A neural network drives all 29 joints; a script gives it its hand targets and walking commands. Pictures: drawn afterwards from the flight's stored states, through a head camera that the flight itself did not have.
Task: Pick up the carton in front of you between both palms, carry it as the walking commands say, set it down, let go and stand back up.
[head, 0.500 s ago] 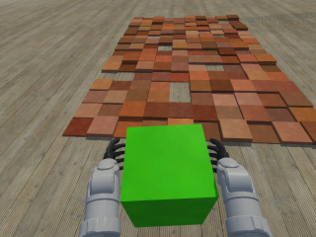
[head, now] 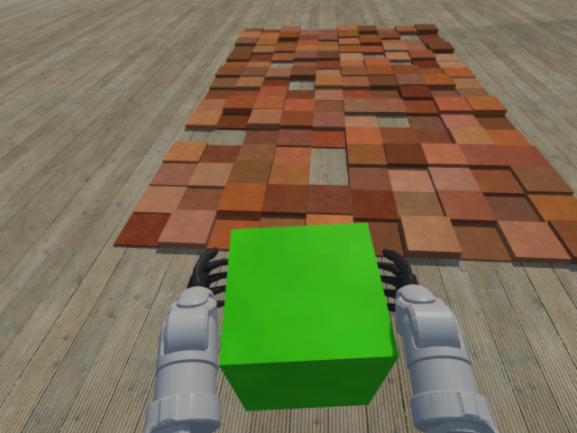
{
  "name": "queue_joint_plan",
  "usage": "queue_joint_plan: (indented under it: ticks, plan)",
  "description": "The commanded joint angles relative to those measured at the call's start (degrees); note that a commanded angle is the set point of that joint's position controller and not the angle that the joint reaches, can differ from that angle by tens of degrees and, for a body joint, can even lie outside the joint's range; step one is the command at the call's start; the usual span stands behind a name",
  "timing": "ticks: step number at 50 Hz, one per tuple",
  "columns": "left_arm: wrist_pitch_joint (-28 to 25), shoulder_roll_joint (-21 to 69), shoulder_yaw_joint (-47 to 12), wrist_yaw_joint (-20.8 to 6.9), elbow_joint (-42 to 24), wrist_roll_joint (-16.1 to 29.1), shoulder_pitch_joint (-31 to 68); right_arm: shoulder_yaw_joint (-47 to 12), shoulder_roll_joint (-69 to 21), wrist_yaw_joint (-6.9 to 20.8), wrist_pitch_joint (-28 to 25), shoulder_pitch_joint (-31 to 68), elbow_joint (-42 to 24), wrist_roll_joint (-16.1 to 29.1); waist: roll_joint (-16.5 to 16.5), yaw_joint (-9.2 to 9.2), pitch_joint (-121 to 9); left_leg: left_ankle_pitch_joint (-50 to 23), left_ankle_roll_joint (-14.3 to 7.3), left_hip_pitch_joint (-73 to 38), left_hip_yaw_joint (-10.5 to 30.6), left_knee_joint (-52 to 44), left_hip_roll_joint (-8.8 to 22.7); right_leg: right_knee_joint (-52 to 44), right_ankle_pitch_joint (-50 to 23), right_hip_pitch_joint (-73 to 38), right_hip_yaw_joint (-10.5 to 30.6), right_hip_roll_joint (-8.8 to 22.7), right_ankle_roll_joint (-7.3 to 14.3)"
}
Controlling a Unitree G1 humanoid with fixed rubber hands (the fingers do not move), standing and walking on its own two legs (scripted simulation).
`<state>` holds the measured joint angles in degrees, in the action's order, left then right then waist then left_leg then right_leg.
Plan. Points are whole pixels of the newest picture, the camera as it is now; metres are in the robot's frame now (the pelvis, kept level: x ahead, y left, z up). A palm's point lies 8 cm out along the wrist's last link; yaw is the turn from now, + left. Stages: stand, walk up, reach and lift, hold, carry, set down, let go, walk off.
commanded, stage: hold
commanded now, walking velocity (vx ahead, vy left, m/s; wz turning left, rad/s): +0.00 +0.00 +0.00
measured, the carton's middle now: (303, 321) +0.30 +0.00 -0.03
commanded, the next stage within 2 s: carry in 0.62 s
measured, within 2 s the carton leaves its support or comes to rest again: neither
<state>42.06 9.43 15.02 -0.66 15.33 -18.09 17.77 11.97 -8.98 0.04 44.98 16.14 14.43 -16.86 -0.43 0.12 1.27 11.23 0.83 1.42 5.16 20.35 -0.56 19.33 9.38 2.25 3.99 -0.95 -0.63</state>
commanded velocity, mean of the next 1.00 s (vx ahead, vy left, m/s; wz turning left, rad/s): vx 0.21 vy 0.00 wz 0.00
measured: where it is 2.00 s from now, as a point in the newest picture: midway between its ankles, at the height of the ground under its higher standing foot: (289, 336)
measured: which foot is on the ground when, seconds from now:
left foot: down 0.00-1.00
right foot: down 0.00-0.80, up 0.82-1.00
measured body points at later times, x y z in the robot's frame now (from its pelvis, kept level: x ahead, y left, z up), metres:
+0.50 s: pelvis +0.00 +0.00 +0.00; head -0.04 +0.00 +0.45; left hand +0.30 +0.16 +0.05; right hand +0.29 -0.15 +0.04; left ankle +0.01 +0.13 -0.75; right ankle +0.02 -0.13 -0.75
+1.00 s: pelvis +0.08 +0.02 +0.00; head +0.06 +0.03 +0.45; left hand +0.37 +0.18 +0.08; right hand +0.37 -0.12 +0.08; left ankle +0.01 +0.12 -0.75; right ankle +0.11 -0.11 -0.71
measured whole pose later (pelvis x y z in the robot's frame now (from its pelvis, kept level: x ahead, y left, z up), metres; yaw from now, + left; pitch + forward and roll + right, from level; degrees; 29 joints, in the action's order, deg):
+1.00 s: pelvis +0.08 +0.02 +0.00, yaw +1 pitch +5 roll -2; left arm 60.3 6.5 7.9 4.2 -10.1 -6.4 11.1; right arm 5.1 -7.7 -4.7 62.3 9.4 -10.8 -7.7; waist -1.0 0.3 -8.5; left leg 13.8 -1.0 7.9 -1.8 16.5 2.0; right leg 39.6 19.2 27.1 -6.3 2.0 -0.8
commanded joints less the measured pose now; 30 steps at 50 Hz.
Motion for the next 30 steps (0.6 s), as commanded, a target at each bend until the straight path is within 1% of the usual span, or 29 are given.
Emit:
queue_joint_plan:
  ticks: [1, 7, 13, 30]
  plan:
    - [-0.3, 52.8, -29.9, -14.5, 0.4, 15.2, 23.0, -29.5, -52.3, 13.6, -3.5, 29.6, -5.3, 16.1, 0.1, -0.04, -13.0, -9.0, -0.2, 1.0, -1.5, -3.6, -4.8, -2.3, -8.2, -5.6, -0.4, -4.4, -0.1]
    - [-0.1, 52.7, -30.7, -14.0, -1.1, 15.6, 21.2, -30.2, -51.5, 13.3, -3.4, 28.0, -7.1, 16.4, -0.1, -0.08, -13.0, -11.1, 0.0, 0.3, -1.2, -3.6, -4.8, -2.3, -9.8, -5.9, -0.4, -4.6, 0.0]
    - [0.0, 52.7, -31.1, -13.7, -2.0, 15.8, 20.3, -30.6, -50.9, 13.3, -3.4, 27.4, -8.1, 16.5, -0.2, -0.11, -12.8, -11.4, 0.1, 0.2, -1.1, -3.6, -4.8, -2.2, -9.6, -5.6, -0.5, -4.8, 0.1]
    - [-0.2, 53.0, -30.4, -14.0, -0.2, 15.5, 22.7, -30.2, -51.3, 13.6, -3.6, 29.9, -6.5, 16.3, 0.0, -0.05, -12.1, -6.6, -0.2, 1.9, -1.4, -3.5, -4.7, -2.0, -5.2, -4.3, -0.6, -4.6, 0.2]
